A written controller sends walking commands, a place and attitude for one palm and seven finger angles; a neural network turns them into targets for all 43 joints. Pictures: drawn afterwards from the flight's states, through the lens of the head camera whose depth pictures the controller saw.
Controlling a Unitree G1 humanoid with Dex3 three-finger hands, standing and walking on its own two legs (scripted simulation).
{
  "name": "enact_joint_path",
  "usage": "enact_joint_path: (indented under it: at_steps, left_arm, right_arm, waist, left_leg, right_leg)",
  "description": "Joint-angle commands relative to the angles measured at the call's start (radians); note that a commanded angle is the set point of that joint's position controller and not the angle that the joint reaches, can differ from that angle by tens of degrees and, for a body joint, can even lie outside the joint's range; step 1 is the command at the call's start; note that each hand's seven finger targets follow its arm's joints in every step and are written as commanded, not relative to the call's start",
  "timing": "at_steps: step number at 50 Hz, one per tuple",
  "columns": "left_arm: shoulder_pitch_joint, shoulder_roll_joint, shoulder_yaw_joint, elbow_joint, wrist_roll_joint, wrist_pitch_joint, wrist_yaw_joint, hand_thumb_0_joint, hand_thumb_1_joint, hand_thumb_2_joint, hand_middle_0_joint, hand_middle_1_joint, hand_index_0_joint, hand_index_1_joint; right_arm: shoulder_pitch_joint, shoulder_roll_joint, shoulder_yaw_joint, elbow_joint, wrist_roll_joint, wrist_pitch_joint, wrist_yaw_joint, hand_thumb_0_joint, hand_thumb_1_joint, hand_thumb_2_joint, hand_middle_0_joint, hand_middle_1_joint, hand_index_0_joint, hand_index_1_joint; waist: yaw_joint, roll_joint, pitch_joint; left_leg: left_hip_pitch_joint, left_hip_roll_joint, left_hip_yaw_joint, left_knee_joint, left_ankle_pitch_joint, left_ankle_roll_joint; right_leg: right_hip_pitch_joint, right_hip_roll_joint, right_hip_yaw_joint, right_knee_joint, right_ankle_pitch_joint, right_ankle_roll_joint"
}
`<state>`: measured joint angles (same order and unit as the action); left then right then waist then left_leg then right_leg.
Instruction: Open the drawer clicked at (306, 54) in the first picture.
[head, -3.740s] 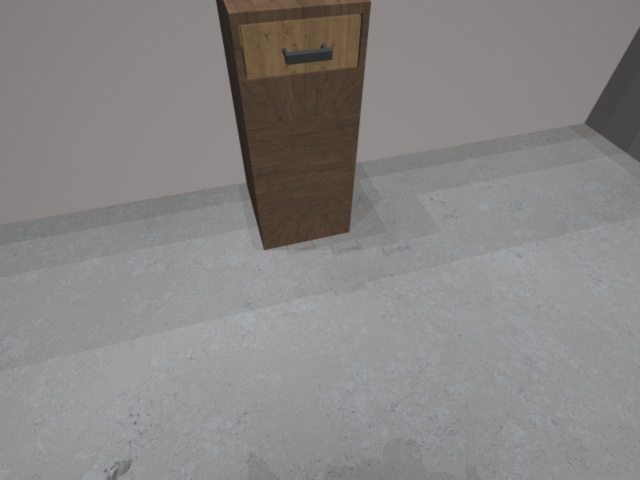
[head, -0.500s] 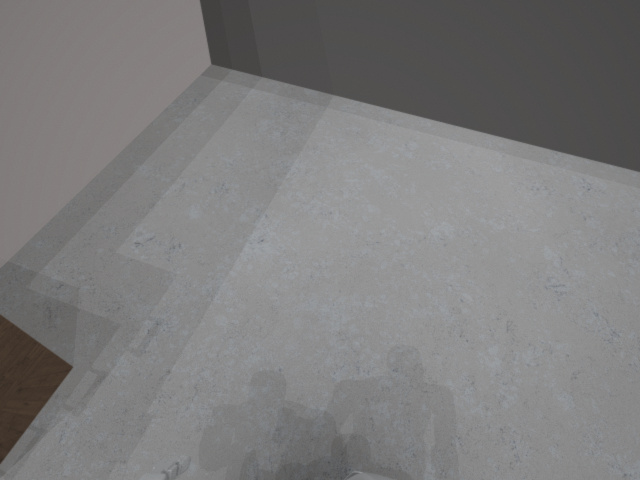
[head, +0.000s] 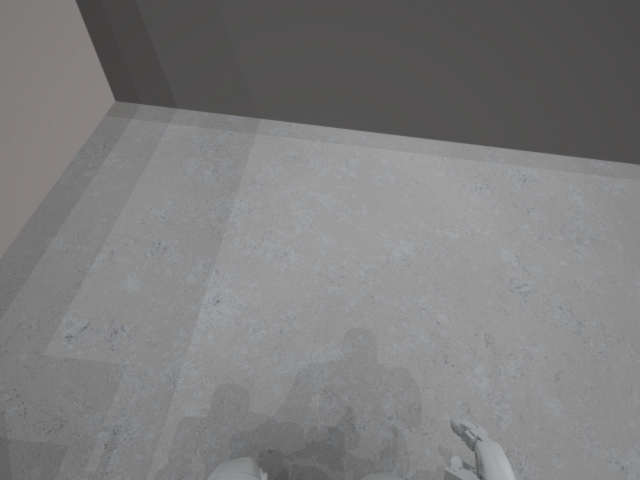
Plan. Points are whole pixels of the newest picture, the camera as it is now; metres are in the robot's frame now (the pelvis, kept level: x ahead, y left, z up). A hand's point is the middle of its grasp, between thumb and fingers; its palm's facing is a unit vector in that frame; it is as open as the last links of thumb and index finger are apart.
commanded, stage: walk to a spot facing it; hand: left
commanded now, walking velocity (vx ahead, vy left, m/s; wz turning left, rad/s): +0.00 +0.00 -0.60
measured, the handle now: out of the picture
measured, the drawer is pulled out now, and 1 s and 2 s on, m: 0.00 0.00 0.00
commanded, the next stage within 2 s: none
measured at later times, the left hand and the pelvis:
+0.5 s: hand (241, 412) +0.21 +0.14 -0.13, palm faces -0.25 -0.92 -0.30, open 7.4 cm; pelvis +0.05 -0.03 +0.01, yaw -17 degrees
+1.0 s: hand (220, 392) +0.24 +0.18 -0.16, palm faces -0.49 -0.85 -0.20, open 7.4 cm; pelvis +0.07 +0.03 +0.02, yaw -36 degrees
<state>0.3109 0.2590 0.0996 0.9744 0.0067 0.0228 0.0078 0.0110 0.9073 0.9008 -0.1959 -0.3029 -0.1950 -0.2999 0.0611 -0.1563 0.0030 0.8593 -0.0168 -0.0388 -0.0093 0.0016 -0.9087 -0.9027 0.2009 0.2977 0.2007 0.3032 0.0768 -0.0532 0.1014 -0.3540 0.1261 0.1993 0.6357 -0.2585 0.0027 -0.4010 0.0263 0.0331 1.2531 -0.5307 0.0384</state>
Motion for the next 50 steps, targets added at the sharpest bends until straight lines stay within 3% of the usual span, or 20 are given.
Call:
enact_joint_path:
  at_steps: [1, 6, 12, 13, 14, 15, 16, 17, 18, 20, 24, 33, 37, 38, 39, 40, 41, 43, 45, 50]
  left_arm:
    - [0.019, 0.023, 0.013, -0.107, 0.013, 0.016, -0.027, 0.000, 0.900, 0.900, -0.200, -0.300, -0.200, -0.300]
    - [-0.044, -0.005, 0.016, -0.145, 0.012, 0.041, -0.039, 0.000, 0.900, 0.900, -0.200, -0.300, -0.200, -0.300]
    - [-0.105, -0.013, 0.008, -0.181, 0.016, 0.013, -0.036, 0.000, 0.900, 0.900, -0.200, -0.300, -0.200, -0.300]
    - [-0.101, -0.004, 0.008, -0.183, 0.019, 0.006, -0.033, 0.000, 0.900, 0.900, -0.200, -0.300, -0.200, -0.300]
    - [-0.050, 0.008, 0.012, -0.170, 0.018, -0.003, -0.030, 0.000, 0.900, 0.900, -0.200, -0.300, -0.200, -0.300]
    - [0.005, 0.077, 0.022, -0.154, 0.024, -0.020, -0.023, 0.000, 0.900, 0.900, -0.200, -0.300, -0.200, -0.300]
    - [0.058, 0.212, 0.046, -0.144, 0.031, -0.034, -0.007, 0.000, 0.900, 0.900, -0.200, -0.300, -0.200, -0.300]
    - [0.097, 0.256, 0.054, -0.130, 0.011, -0.025, 0.007, 0.000, 0.900, 0.900, -0.200, -0.300, -0.200, -0.300]
    - [0.072, 0.212, 0.050, -0.126, 0.009, -0.023, 0.018, 0.000, 0.900, 0.900, -0.200, -0.300, -0.200, -0.300]
    - [-0.039, 0.149, 0.033, -0.144, 0.008, -0.022, 0.020, 0.000, 0.900, 0.900, -0.200, -0.300, -0.200, -0.300]
    - [-0.122, 0.124, 0.017, -0.162, 0.009, -0.026, 0.018, 0.000, 0.900, 0.900, -0.200, -0.300, -0.200, -0.300]
    - [-0.102, 0.154, 0.024, -0.147, 0.018, -0.009, 0.009, 0.000, 0.900, 0.900, -0.200, -0.300, -0.200, -0.300]
    - [-0.163, 0.153, 0.025, -0.163, 0.011, 0.005, 0.006, 0.000, 0.900, 0.900, -0.200, -0.300, -0.200, -0.300]
    - [-0.168, 0.121, 0.019, -0.167, 0.005, 0.009, 0.005, 0.000, 0.900, 0.900, -0.200, -0.300, -0.200, -0.300]
    - [-0.148, 0.060, 0.009, -0.190, -0.005, 0.015, -0.002, 0.000, 0.900, 0.900, -0.200, -0.300, -0.200, -0.300]
    - [-0.134, 0.046, 0.008, -0.201, 0.005, 0.017, -0.009, 0.000, 0.900, 0.900, -0.200, -0.300, -0.200, -0.300]
    - [-0.129, 0.086, 0.020, -0.187, 0.018, 0.021, -0.013, 0.000, 0.900, 0.900, -0.200, -0.300, -0.200, -0.300]
    - [-0.085, 0.102, 0.042, -0.142, 0.028, 0.036, -0.026, 0.000, 0.900, 0.900, -0.200, -0.300, -0.200, -0.300]
    - [-0.065, 0.075, 0.037, -0.132, 0.026, 0.038, -0.036, 0.000, 0.900, 0.900, -0.200, -0.300, -0.200, -0.300]
    - [-0.120, 0.036, 0.020, -0.144, 0.016, 0.037, -0.038, 0.000, 0.900, 0.900, -0.200, -0.300, -0.200, -0.300]
  right_arm:
    - [0.085, -0.171, -0.060, -0.027, -0.007, 0.010, -0.016, 0.000, -0.900, -0.900, 0.200, 0.300, 0.200, 0.300]
    - [0.101, -0.199, -0.088, -0.024, -0.007, 0.019, -0.013, 0.000, -0.900, -0.900, 0.200, 0.300, 0.200, 0.300]
    - [0.151, -0.235, -0.120, -0.002, -0.013, 0.028, -0.001, 0.000, -0.900, -0.900, 0.200, 0.300, 0.200, 0.300]
    - [0.165, -0.233, -0.122, 0.003, -0.013, 0.031, 0.001, 0.000, -0.900, -0.900, 0.200, 0.300, 0.200, 0.300]
    - [0.160, -0.231, -0.122, 0.002, -0.013, 0.034, 0.002, 0.000, -0.900, -0.900, 0.200, 0.300, 0.200, 0.300]
    - [0.191, -0.204, -0.115, -0.005, -0.006, 0.037, 0.009, 0.000, -0.900, -0.900, 0.200, 0.300, 0.200, 0.300]
    - [0.178, -0.121, -0.089, -0.052, -0.003, 0.040, 0.015, 0.000, -0.900, -0.900, 0.200, 0.300, 0.200, 0.300]
    - [0.138, -0.136, -0.084, -0.076, 0.003, 0.050, 0.001, 0.000, -0.900, -0.900, 0.200, 0.300, 0.200, 0.300]
    - [0.119, -0.144, -0.084, -0.070, 0.005, 0.056, -0.007, 0.000, -0.900, -0.900, 0.200, 0.300, 0.200, 0.300]
    - [0.101, -0.152, -0.085, -0.050, 0.000, 0.055, -0.011, 0.000, -0.900, -0.900, 0.200, 0.300, 0.200, 0.300]
    - [0.162, -0.144, -0.083, -0.013, -0.003, 0.069, -0.010, 0.000, -0.900, -0.900, 0.200, 0.300, 0.200, 0.300]
    - [0.080, -0.138, -0.079, -0.050, 0.009, 0.063, -0.016, 0.000, -0.900, -0.900, 0.200, 0.300, 0.200, 0.300]
    - [0.178, -0.141, -0.079, -0.027, 0.015, 0.050, -0.026, 0.000, -0.900, -0.900, 0.200, 0.300, 0.200, 0.300]
    - [0.215, -0.162, -0.082, -0.017, 0.015, 0.041, -0.029, 0.000, -0.900, -0.900, 0.200, 0.300, 0.200, 0.300]
    - [0.233, -0.247, -0.094, -0.022, 0.002, 0.030, -0.031, 0.000, -0.900, -0.900, 0.200, 0.300, 0.200, 0.300]
    - [0.203, -0.307, -0.105, -0.044, -0.004, 0.039, -0.027, 0.000, -0.900, -0.900, 0.200, 0.300, 0.200, 0.300]
    - [0.161, -0.285, -0.096, -0.065, -0.009, 0.044, -0.024, 0.000, -0.900, -0.900, 0.200, 0.300, 0.200, 0.300]
    - [0.040, -0.203, -0.071, -0.091, -0.006, 0.034, -0.034, 0.000, -0.900, -0.900, 0.200, 0.300, 0.200, 0.300]
    - [0.057, -0.197, -0.072, -0.088, -0.007, 0.028, -0.033, 0.000, -0.900, -0.900, 0.200, 0.300, 0.200, 0.300]
    - [0.202, -0.199, -0.089, -0.035, -0.004, 0.023, -0.032, 0.000, -0.900, -0.900, 0.200, 0.300, 0.200, 0.300]
  waist:
    - [-0.051, 0.276, -0.081]
    - [-0.065, 0.248, -0.064]
    - [-0.095, 0.219, -0.129]
    - [-0.092, 0.202, -0.135]
    - [-0.060, 0.180, -0.170]
    - [-0.032, 0.007, -0.211]
    - [0.003, -0.322, -0.223]
    - [0.024, -0.274, -0.264]
    - [0.005, -0.201, -0.226]
    - [-0.033, -0.132, -0.202]
    - [-0.083, -0.077, -0.191]
    - [-0.054, -0.089, -0.157]
    - [-0.104, -0.095, -0.182]
    - [-0.120, -0.026, -0.202]
    - [-0.123, 0.233, -0.212]
    - [-0.103, 0.389, -0.155]
    - [-0.099, 0.288, -0.111]
    - [-0.040, 0.272, -0.058]
    - [-0.042, 0.218, -0.073]
    - [-0.100, 0.188, -0.129]
  left_leg:
    - [0.074, 0.246, -0.110, -0.303, 0.381, 0.079]
    - [0.070, 0.259, -0.044, -0.369, 0.092, 0.095]
    - [0.186, 0.298, 0.007, -0.235, 0.205, 0.091]
    - [0.189, 0.288, 0.025, -0.183, 0.239, 0.072]
    - [0.181, 0.269, 0.062, -0.073, 0.251, 0.034]
    - [0.065, 0.212, 0.100, 0.135, 0.167, -0.026]
    - [-0.244, 0.044, 0.080, 0.405, -0.345, -0.086]
    - [-0.276, 0.011, -0.085, 0.550, -0.426, -0.085]
    - [-0.287, 0.033, -0.149, 0.586, -0.347, -0.077]
    - [-0.299, 0.033, -0.175, 0.588, -0.229, -0.090]
    - [-0.194, 0.004, -0.163, 0.479, -0.123, -0.108]
    - [-0.083, -0.060, -0.169, 0.204, -0.168, -0.094]
    - [0.124, -0.089, -0.153, -0.089, -0.038, -0.071]
    - [0.246, -0.048, -0.183, -0.223, 0.038, -0.058]
    - [0.341, 0.176, -0.408, -0.355, 0.061, 0.006]
    - [0.285, 0.360, -0.544, -0.397, 0.131, 0.088]
    - [0.156, 0.363, -0.513, -0.396, 0.079, 0.129]
    - [0.063, 0.241, -0.351, -0.410, 0.019, 0.062]
    - [0.120, 0.176, -0.229, -0.379, 0.100, 0.055]
    - [0.319, 0.214, -0.173, -0.319, 0.315, 0.106]
  right_leg:
    - [-0.092, -0.099, -0.054, 0.036, 0.098, 0.028]
    - [-0.094, -0.127, -0.102, -0.185, 0.161, 0.034]
    - [0.005, -0.099, -0.149, -0.493, 0.175, 0.016]
    - [0.041, -0.083, -0.162, -0.560, 0.199, 0.008]
    - [0.126, -0.070, -0.165, -0.666, 0.280, -0.005]
    - [0.296, -0.133, -0.067, -0.798, 0.447, -0.041]
    - [0.436, -0.398, 0.348, -0.874, 0.823, -0.152]
    - [0.420, -0.466, 0.379, -0.858, 1.014, -0.248]
    - [0.395, -0.413, 0.297, -0.842, 1.013, -0.245]
    - [0.378, -0.322, 0.232, -0.809, 0.979, -0.219]
    - [0.273, -0.252, 0.144, -0.842, 0.889, -0.190]
    - [0.210, -0.241, 0.309, -0.865, 0.722, -0.219]
    - [0.118, -0.189, 0.334, -0.792, 0.673, -0.159]
    - [0.043, -0.129, 0.294, -0.721, 0.579, -0.113]
    - [-0.116, 0.009, 0.171, -0.550, 0.271, -0.048]
    - [-0.212, 0.051, 0.031, -0.308, -0.057, 0.004]
    - [-0.171, 0.002, 0.057, -0.149, -0.032, 0.010]
    - [-0.161, -0.022, 0.052, -0.040, 0.098, 0.027]
    - [-0.180, -0.027, 0.022, 0.022, 0.173, 0.041]
    - [-0.213, -0.066, -0.026, -0.088, 0.146, 0.064]
